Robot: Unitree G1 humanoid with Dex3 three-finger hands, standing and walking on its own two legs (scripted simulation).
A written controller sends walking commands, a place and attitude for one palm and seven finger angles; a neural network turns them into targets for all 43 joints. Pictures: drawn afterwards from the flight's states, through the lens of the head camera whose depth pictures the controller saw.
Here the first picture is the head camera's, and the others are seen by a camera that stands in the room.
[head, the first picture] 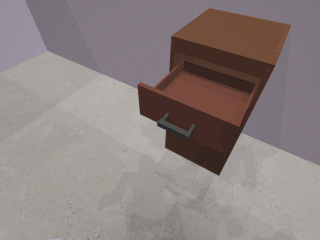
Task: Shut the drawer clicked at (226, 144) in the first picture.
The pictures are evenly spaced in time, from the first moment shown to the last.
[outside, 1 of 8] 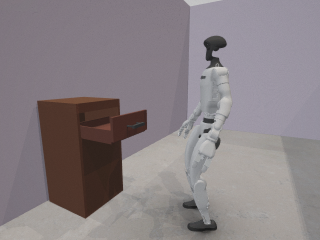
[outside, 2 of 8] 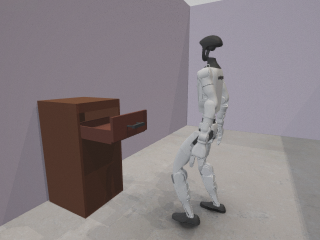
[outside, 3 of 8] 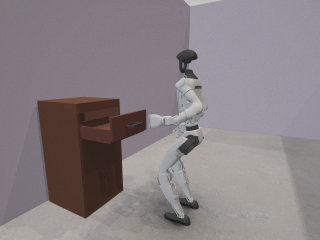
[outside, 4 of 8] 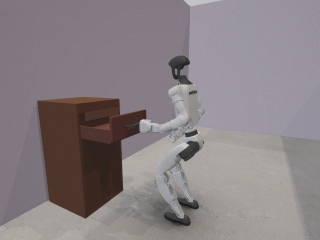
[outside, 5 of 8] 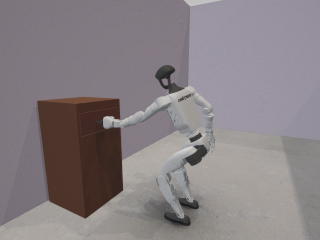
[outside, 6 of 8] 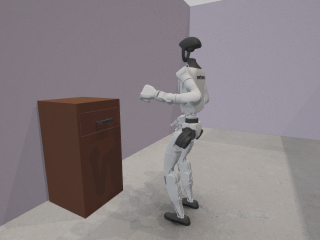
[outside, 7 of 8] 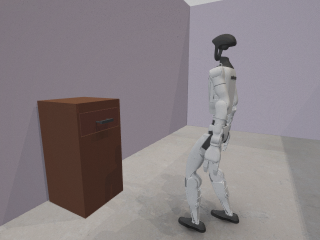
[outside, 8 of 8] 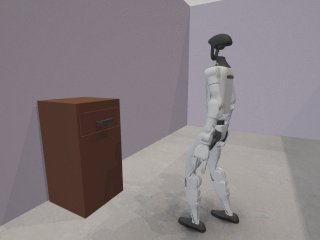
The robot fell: no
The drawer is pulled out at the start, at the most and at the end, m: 0.30 0.30 0.00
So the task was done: yes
